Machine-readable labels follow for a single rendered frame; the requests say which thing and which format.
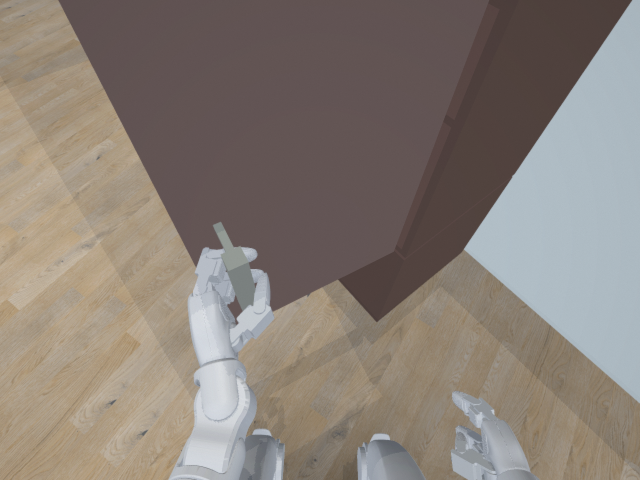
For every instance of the right robot shin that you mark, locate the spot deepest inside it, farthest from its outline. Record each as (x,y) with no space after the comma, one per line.
(380,436)

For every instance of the robot left forearm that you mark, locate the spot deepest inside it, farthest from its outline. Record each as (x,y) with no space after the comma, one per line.
(224,408)

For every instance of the robot shin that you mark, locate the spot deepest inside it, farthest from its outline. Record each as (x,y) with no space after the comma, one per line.
(261,432)
(380,436)

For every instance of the handle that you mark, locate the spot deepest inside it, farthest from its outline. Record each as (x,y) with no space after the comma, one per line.
(238,269)

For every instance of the right robot hand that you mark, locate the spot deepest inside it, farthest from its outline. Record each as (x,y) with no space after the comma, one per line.
(485,456)

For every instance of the cupboard door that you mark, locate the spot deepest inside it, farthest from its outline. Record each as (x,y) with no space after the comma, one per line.
(303,126)

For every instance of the left robot hand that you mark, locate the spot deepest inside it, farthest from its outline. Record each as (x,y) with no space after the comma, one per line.
(210,317)

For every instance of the left robot shin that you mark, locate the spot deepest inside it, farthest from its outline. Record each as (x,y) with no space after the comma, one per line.
(261,432)

